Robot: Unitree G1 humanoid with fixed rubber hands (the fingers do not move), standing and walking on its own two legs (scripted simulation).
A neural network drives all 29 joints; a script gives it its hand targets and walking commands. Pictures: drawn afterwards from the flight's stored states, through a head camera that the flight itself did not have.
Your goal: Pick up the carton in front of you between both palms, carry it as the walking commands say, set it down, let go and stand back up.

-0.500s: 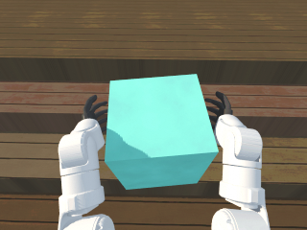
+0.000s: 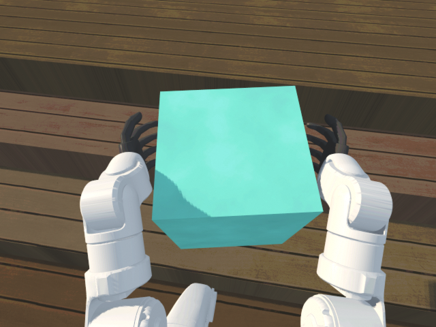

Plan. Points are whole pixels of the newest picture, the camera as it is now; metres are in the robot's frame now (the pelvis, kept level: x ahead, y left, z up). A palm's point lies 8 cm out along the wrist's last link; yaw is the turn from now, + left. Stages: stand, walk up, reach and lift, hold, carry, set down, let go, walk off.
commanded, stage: carry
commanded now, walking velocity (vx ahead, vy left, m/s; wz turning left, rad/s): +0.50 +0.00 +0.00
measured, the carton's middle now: (229, 178) +0.37 +0.04 +0.08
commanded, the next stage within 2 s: none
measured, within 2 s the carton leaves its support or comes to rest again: neither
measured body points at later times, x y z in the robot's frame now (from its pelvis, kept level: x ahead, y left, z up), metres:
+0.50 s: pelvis +0.23 +0.04 +0.17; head +0.21 +0.05 +0.62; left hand +0.59 +0.18 +0.32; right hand +0.56 -0.14 +0.33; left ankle +0.20 +0.15 -0.57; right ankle +0.29 -0.10 -0.25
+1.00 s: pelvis +0.49 -0.03 +0.33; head +0.48 -0.05 +0.78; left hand +0.84 +0.13 +0.52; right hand +0.85 -0.18 +0.49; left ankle +0.52 +0.08 -0.15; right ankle +0.47 -0.13 -0.40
